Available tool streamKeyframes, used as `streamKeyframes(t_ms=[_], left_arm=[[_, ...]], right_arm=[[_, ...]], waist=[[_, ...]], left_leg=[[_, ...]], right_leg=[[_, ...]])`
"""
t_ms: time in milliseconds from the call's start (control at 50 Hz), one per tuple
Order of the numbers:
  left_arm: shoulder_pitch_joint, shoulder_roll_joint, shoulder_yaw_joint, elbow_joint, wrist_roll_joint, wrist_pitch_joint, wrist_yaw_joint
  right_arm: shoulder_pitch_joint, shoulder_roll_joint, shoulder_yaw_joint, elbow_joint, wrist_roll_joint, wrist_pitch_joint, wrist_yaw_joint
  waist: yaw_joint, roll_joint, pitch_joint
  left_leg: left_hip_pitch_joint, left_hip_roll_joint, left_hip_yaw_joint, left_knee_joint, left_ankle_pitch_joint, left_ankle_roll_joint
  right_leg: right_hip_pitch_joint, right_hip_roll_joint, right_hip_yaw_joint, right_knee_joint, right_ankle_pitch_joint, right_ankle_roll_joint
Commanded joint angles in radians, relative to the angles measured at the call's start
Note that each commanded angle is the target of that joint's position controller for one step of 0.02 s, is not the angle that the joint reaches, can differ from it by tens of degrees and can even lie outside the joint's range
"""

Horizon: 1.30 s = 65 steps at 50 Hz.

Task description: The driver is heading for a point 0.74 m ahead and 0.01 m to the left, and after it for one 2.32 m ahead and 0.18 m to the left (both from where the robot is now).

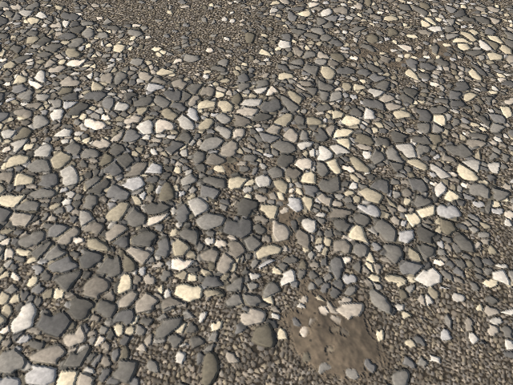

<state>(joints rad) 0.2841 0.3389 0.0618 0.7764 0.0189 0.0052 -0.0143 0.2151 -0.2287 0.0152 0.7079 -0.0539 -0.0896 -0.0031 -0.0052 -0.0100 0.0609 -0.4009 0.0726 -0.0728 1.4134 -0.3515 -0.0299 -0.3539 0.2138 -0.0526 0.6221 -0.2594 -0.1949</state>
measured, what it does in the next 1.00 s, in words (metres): walks ahead: left foot, then right foot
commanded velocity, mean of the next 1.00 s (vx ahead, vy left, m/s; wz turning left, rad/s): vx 0.78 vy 0.00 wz -0.22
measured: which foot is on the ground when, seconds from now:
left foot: up 0.00-0.26, down 0.28-0.70, up 0.72-1.00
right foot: down 0.00-0.28, up 0.30-0.68, down 0.70-1.00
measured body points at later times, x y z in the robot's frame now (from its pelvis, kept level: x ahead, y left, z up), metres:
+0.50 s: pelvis +0.45 +0.04 +0.03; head +0.46 +0.04 +0.48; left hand +0.73 +0.21 -0.05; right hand +0.33 -0.24 -0.09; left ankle +0.45 +0.17 -0.71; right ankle +0.42 -0.08 -0.63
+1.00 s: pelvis +0.76 -0.11 +0.03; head +0.81 -0.11 +0.48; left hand +0.93 +0.15 -0.08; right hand +0.86 -0.42 -0.07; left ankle +0.90 +0.00 -0.65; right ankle +0.73 -0.19 -0.71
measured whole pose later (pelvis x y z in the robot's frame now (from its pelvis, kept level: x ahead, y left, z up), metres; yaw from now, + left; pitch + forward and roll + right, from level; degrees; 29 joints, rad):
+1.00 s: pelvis +0.76 -0.11 +0.03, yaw -8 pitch +1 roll -2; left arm 0.15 0.28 0.05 0.78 0.01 -0.05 0.03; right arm 0.18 -0.33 -0.09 0.70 0.02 0.01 -0.02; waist 0.02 0.03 0.09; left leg -0.69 0.10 0.04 0.95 -0.14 -0.06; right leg -0.17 -0.01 -0.24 0.38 -0.23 -0.05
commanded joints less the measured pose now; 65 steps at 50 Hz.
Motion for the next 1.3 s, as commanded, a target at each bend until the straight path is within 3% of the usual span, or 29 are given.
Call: streamKeyframes(t_ms=[20, 120, 200, 240, 260, 280, 300, 320, 340, 380, 440, 620, 680, 700, 720, 740, 760, 800, 860, 920, 1000, 1120, 1140, 1160, 1180, 1200, 1220, 1260, 1300], left_arm=[[0.035, 0.138, 0.035, -0.06, -0.008, -0.051, 0.015], [0.042, 0.152, 0.05, -0.062, -0.013, -0.079, -0.001], [0.093, 0.174, 0.064, -0.046, -0.024, -0.077, -0.002], [0.081, 0.209, 0.072, -0.048, -0.015, -0.073, 0.006], [0.046, 0.237, 0.076, -0.05, -0.01, -0.073, 0.002], [0.009, 0.184, 0.059, -0.059, -0.002, -0.086, 0.0], [0.024, 0.003, 0.012, -0.094, -0.006, -0.099, 0.006], [0.139, -0.003, -0.011, -0.134, -0.034, -0.097, 0.001], [0.066, 0.068, -0.006, -0.089, -0.001, -0.076, 0.007], [-0.041, 0.075, -0.005, -0.099, 0.024, -0.063, -0.021], [-0.093, 0.016, -0.028, -0.138, 0.031, -0.041, -0.047], [-0.389, -0.008, -0.077, -0.248, 0.027, -0.069, -0.076], [-0.09, 0.05, -0.049, -0.141, 0.053, -0.092, -0.032], [0.034, 0.096, -0.031, -0.104, 0.072, -0.1, -0.011], [0.098, 0.218, 0.009, -0.124, -0.013, -0.092, 0.018], [0.073, 0.206, 0.006, -0.156, 0.012, -0.082, 0.015], [0.004, 0.147, 0.001, -0.174, 0.006, -0.071, 0.013], [-0.082, 0.062, -0.012, -0.139, -0.01, -0.082, 0.013], [-0.203, -0.002, -0.011, -0.13, -0.002, -0.093, 0.007], [-0.284, 0.006, -0.001, -0.108, 0.0, -0.096, 0.026], [-0.289, 0.052, 0.017, -0.086, -0.018, -0.071, 0.055], [-0.273, 0.117, 0.051, -0.074, -0.071, -0.028, 0.045], [-0.265, 0.102, 0.049, -0.072, -0.074, -0.019, 0.04], [-0.216, 0.078, 0.044, -0.08, -0.05, -0.018, 0.033], [-0.169, 0.021, 0.028, -0.118, 0.002, -0.021, 0.025], [-0.181, 0.072, 0.028, -0.122, -0.004, -0.029, 0.016], [-0.244, 0.087, 0.033, -0.138, -0.03, -0.037, 0.014], [-0.286, 0.076, 0.034, -0.127, -0.009, -0.035, 0.033], [-0.283, 0.066, 0.036, -0.119, -0.008, -0.025, 0.033]], right_arm=[[0.039, -0.178, -0.037, -0.089, -0.026, 0.028, -0.003], [-0.216, -0.103, -0.005, -0.193, 0.012, 0.036, 0.023], [-0.251, -0.147, -0.018, -0.202, 0.032, 0.028, 0.02], [-0.12, -0.21, -0.047, -0.163, 0.032, 0.023, 0.004], [0.05, -0.248, -0.067, -0.124, 0.032, 0.018, -0.01], [0.278, -0.299, -0.093, -0.075, 0.018, 0.013, -0.032], [0.402, -0.362, -0.108, -0.047, -0.02, 0.006, -0.046], [0.263, -0.395, -0.121, -0.062, -0.018, 0.011, -0.032], [0.125, -0.265, -0.104, -0.091, -0.008, 0.016, -0.02], [0.091, -0.179, -0.085, -0.053, -0.003, 0.016, -0.004], [0.167, -0.141, -0.069, 0.041, 0.017, -0.013, 0.007], [0.262, -0.215, -0.076, 0.143, 0.049, -0.028, 0.026], [0.275, -0.283, -0.088, 0.172, 0.064, -0.016, 0.009], [0.274, -0.261, -0.082, 0.167, 0.077, -0.017, 0.005], [0.294, -0.137, -0.049, 0.111, 0.045, -0.018, 0.002], [0.429, -0.144, -0.049, 0.125, 0.087, -0.015, -0.005], [0.334, -0.217, -0.078, 0.095, 0.102, -0.008, -0.013], [0.219, -0.181, -0.086, 0.065, 0.102, 0.018, -0.032], [0.281, -0.097, -0.093, 0.061, 0.096, 0.084, -0.038], [0.169, -0.089, -0.1, -0.01, 0.082, 0.108, -0.037], [0.087, -0.089, -0.096, -0.039, 0.065, 0.105, 0.009], [0.067, -0.199, -0.144, -0.106, 0.073, 0.129, 0.052], [0.163, -0.226, -0.163, -0.083, 0.073, 0.123, 0.04], [0.204, -0.321, -0.192, -0.086, 0.074, 0.115, 0.014], [0.144, -0.404, -0.196, -0.126, 0.045, 0.111, 0.008], [0.13, -0.377, -0.187, -0.17, 0.026, 0.088, 0.028], [0.077, -0.347, -0.18, -0.181, 0.04, 0.072, 0.034], [-0.024, -0.265, -0.158, -0.193, 0.088, 0.079, 0.011], [-0.068, -0.249, -0.155, -0.222, 0.073, 0.097, -0.017]], waist=[[-0.047, 0.103, -0.009], [0.021, 0.022, 0.041], [0.063, -0.022, -0.018], [0.001, -0.021, -0.109], [-0.106, 0.003, -0.201], [-0.214, 0.029, -0.304], [-0.2, 0.282, -0.378], [-0.065, 0.49, -0.439], [-0.06, 0.226, -0.256], [-0.045, 0.043, -0.114], [-0.012, 0.099, -0.034], [-0.011, 0.051, 0.081], [0.128, 0.104, -0.124], [0.186, 0.115, -0.21], [0.158, -0.129, -0.423], [0.123, -0.228, -0.672], [0.123, -0.115, -0.581], [0.057, -0.034, -0.286], [-0.056, -0.096, -0.174], [-0.075, -0.089, -0.08], [-0.043, -0.054, -0.111], [-0.069, -0.051, -0.111], [-0.118, -0.002, -0.146], [-0.117, 0.188, -0.135], [-0.008, 0.375, -0.22], [-0.056, 0.235, -0.416], [-0.048, 0.131, -0.349], [0.005, 0.005, -0.189], [0.032, 0.036, -0.181]], left_leg=[[-0.239, 0.06, -0.011, -0.157, -0.065, -0.031], [-0.066, 0.026, 0.063, -0.64, 0.34, -0.047], [0.044, -0.03, 0.045, -0.837, 0.432, -0.014], [0.198, -0.083, 0.041, -0.87, 0.275, 0.003], [0.384, -0.09, 0.061, -0.877, 0.193, 0.013], [0.624, 0.003, 0.003, -0.84, 0.052, 0.039], [0.822, 0.274, -0.365, -0.944, -0.33, 0.077], [0.804, 0.394, -0.923, -1.188, -0.495, 0.177], [0.642, 0.335, -0.789, -1.198, -0.578, 0.188], [0.419, 0.227, -0.453, -1.174, -0.253, 0.162], [0.308, 0.163, -0.259, -1.217, -0.043, 0.153], [0.222, 0.112, 0.051, -1.373, 0.715, 0.165], [0.313, 0.077, 0.052, -0.923, 1.149, 0.106], [0.181, 0.03, 0.047, -0.69, 0.932, 0.083], [-0.075, -0.06, 0.021, -0.35, -0.095, 0.03], [-0.204, -0.117, -0.105, -0.034, -0.307, 0.011], [-0.246, -0.061, -0.097, -0.014, -0.241, -0.006], [-0.305, 0.008, -0.011, -0.078, -0.123, -0.039], [-0.166, 0.056, 0.015, -0.106, -0.032, -0.054], [-0.176, 0.071, 0.039, -0.276, 0.074, -0.055], [-0.078, 0.037, 0.103, -0.585, 0.366, -0.004], [0.02, -0.052, 0.206, -0.76, 0.184, 0.112], [0.157, -0.098, 0.21, -0.857, 0.26, 0.153], [0.31, -0.013, -0.002, -0.937, 0.79, 0.221], [0.521, 0.176, -0.432, -0.916, 1.049, 0.425], [0.57, 0.257, -0.632, -1.029, 0.758, 0.492], [0.518, 0.246, -0.584, -1.077, 0.544, 0.447], [0.319, 0.15, -0.438, -1.091, 0.371, 0.331], [0.208, 0.076, -0.359, -1.087, 0.399, 0.281]], right_leg=[[0.11, -0.301, 0.527, -0.404, 0.098, -0.177], [-0.077, -0.184, 0.412, -0.459, 0.202, -0.099], [0.109, -0.227, 0.463, -0.372, 0.412, -0.034], [0.203, -0.226, 0.476, -0.185, 0.637, 0.01], [0.177, -0.196, 0.441, 0.028, 0.697, 0.035], [0.047, -0.159, 0.383, 0.313, 0.597, 0.053], [-0.209, -0.064, 0.29, 0.646, -0.184, 0.061], [-0.395, -0.055, 0.228, 0.794, -0.226, 0.069], [-0.437, -0.156, 0.202, 0.809, -0.099, 0.065], [-0.371, -0.213, 0.174, 0.693, -0.011, 0.086], [-0.362, -0.234, 0.207, 0.588, -0.026, 0.106], [-0.096, -0.21, -0.014, 0.009, 0.296, 0.107], [0.272, -0.138, 0.003, -0.117, 0.332, 0.086], [0.484, -0.243, 0.074, -0.116, 0.434, 0.081], [0.821, -0.572, 0.402, 0.034, 0.932, 0.068], [0.951, -0.738, 0.652, -0.006, 0.919, -0.105], [0.792, -0.671, 0.544, -0.079, 0.89, -0.098], [0.501, -0.572, 0.315, -0.162, 0.861, -0.052], [0.192, -0.53, 0.123, -0.303, 0.734, -0.034], [0.068, -0.51, -0.017, -0.372, 0.676, -0.025], [0.151, -0.468, -0.151, -0.332, 0.617, 0.006], [0.289, -0.516, -0.192, -0.062, 0.767, 0.09], [0.247, -0.476, -0.213, 0.119, 0.734, 0.127], [0.054, -0.374, -0.209, 0.384, 0.308, 0.203], [-0.282, -0.155, -0.121, 0.717, -0.447, 0.281], [-0.328, -0.141, 0.149, 0.806, -0.438, 0.27], [-0.369, -0.167, 0.188, 0.778, -0.352, 0.242], [-0.354, -0.222, 0.195, 0.603, -0.218, 0.229], [-0.24, -0.204, 0.183, 0.457, -0.152, 0.237]])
